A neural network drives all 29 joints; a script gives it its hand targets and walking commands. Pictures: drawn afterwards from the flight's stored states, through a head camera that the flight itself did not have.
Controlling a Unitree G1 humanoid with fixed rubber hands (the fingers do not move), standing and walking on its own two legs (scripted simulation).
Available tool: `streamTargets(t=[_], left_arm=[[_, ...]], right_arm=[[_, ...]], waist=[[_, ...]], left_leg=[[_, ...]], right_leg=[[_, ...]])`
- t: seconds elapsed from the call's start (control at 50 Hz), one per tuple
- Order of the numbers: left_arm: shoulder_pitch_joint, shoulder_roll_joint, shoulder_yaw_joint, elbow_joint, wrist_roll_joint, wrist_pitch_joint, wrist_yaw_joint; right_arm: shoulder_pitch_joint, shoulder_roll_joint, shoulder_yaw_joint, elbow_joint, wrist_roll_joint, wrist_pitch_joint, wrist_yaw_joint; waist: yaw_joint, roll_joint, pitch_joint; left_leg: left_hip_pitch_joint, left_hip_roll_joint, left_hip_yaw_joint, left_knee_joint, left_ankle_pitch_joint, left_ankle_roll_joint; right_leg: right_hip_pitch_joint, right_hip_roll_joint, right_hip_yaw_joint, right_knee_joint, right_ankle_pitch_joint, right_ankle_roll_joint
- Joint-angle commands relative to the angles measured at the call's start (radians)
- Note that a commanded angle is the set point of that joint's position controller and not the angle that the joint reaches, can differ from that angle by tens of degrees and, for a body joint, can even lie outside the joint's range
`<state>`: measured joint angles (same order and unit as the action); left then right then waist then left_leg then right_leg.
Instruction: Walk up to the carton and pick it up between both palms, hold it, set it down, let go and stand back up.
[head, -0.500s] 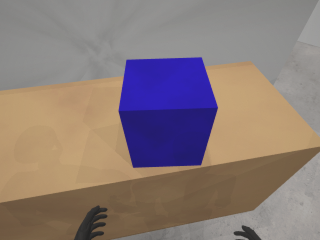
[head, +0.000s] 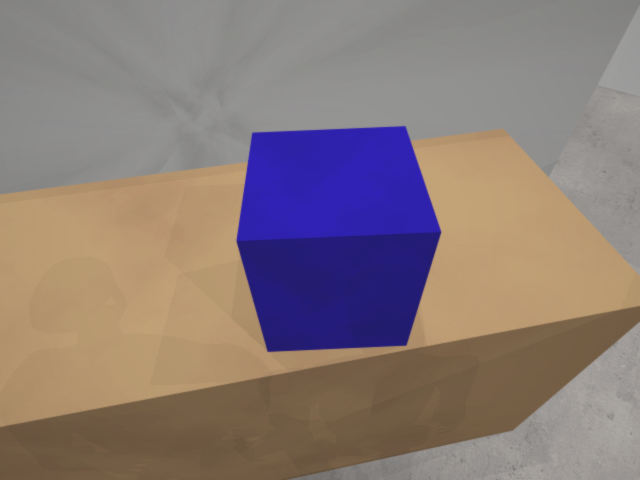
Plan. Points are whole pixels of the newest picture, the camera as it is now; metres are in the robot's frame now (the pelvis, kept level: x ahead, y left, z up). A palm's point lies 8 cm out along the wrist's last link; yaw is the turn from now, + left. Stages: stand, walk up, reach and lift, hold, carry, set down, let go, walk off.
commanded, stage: stand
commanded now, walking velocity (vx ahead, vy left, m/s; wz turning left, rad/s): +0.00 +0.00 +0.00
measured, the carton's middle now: (333, 244) +0.43 +0.01 +0.06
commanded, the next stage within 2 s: none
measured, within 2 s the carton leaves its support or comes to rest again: neither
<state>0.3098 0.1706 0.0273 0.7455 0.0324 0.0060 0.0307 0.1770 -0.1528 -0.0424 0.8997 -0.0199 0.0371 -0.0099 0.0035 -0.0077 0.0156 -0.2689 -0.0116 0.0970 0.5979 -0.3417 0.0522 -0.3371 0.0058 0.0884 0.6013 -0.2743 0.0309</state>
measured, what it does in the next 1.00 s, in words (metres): stands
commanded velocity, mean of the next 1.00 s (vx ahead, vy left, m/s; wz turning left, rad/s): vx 0.00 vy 0.00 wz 0.00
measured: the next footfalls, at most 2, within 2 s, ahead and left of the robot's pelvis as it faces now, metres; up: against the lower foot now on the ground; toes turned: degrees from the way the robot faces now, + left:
none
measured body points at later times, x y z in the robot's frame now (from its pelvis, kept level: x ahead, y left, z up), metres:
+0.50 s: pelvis +0.02 +0.01 +0.01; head +0.03 +0.01 +0.46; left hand +0.06 +0.23 -0.15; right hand +0.04 -0.22 -0.15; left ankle -0.01 +0.09 -0.73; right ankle +0.03 -0.14 -0.73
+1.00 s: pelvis +0.03 +0.02 +0.01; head +0.04 +0.02 +0.46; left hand +0.04 +0.22 -0.16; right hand +0.01 -0.20 -0.15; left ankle -0.01 +0.09 -0.73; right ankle +0.03 -0.14 -0.73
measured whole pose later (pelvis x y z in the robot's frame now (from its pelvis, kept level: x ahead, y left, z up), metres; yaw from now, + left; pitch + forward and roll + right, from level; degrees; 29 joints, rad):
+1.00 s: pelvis +0.03 +0.02 +0.01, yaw -1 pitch -2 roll +0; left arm 0.26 0.12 0.02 1.12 0.01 0.02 0.06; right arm 0.28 -0.10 -0.04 1.14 -0.02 0.01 -0.05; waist -0.01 -0.01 0.05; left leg -0.11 -0.03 0.11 0.46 -0.33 0.07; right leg -0.19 -0.01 0.11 0.48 -0.26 0.05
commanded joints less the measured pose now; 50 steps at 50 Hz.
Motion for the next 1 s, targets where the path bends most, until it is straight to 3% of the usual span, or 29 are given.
streamTargets(t=[0.0,0.2,0.5,0.76,0.98], left_arm=[[0.022,0.091,0.027,-0.029,-0.005,-0.024,0.009],[0.014,0.084,0.027,0.065,-0.007,-0.013,0.016],[0.008,0.056,0.016,0.22,-0.013,-0.006,0.024],[0.011,0.036,0.006,0.318,-0.016,0.002,0.03],[0.006,0.016,-0.005,0.377,-0.019,0.007,0.031]], right_arm=[[0.038,-0.122,-0.033,-0.026,0.001,-0.026,-0.009],[0.056,-0.118,-0.034,0.051,0.005,-0.035,-0.024],[0.131,-0.099,-0.037,0.148,0.006,-0.032,-0.035],[0.157,-0.057,-0.02,0.202,0.005,-0.038,-0.041],[0.195,-0.044,-0.01,0.229,0.004,-0.042,-0.045]], waist=[[-0.013,-0.047,-0.045],[-0.003,0.053,-0.028],[-0.017,-0.032,0.029],[-0.011,0.025,0.048],[-0.012,0.0,0.074]], left_leg=[[0.056,0.094,-0.133,-0.163,0.121,0.036],[0.066,0.126,-0.138,-0.219,0.204,0.045],[0.118,0.11,-0.118,-0.229,0.209,0.036],[0.145,0.117,-0.111,-0.247,0.279,0.03],[0.156,0.12,-0.113,-0.253,0.306,0.028]], right_leg=[[0.011,-0.048,0.058,-0.109,0.231,-0.053],[0.063,-0.036,0.019,-0.099,0.248,-0.048],[0.078,-0.05,0.038,-0.153,0.282,-0.043],[0.098,-0.052,0.029,-0.164,0.26,-0.038],[0.101,-0.054,0.024,-0.177,0.249,-0.029]])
